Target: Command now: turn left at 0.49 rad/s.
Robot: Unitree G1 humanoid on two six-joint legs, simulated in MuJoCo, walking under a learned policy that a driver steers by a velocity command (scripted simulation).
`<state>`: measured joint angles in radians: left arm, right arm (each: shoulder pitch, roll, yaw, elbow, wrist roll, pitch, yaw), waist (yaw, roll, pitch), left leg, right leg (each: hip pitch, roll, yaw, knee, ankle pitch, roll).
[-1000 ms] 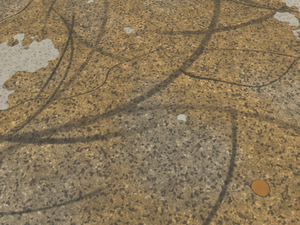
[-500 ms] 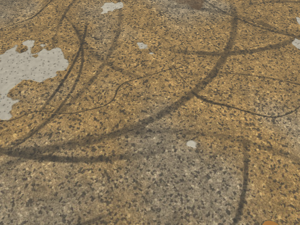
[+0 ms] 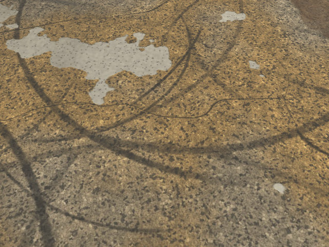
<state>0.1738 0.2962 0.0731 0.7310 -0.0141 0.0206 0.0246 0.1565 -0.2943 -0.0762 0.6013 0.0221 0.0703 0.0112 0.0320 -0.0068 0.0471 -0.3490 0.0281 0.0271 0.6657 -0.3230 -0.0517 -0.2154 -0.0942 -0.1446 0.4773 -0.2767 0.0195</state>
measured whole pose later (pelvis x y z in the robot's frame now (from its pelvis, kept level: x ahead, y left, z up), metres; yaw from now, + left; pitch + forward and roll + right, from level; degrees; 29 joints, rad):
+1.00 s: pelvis +0.17 +0.00 +0.00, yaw -3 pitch -1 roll -1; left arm 0.14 0.23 0.03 0.93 0.01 0.00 0.01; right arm 0.24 -0.23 -0.04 0.92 -0.01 -0.02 -0.03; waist 0.00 -0.01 0.03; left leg -0.18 0.03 0.00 0.52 -0.32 -0.02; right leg -0.26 -0.01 -0.02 0.50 -0.22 0.00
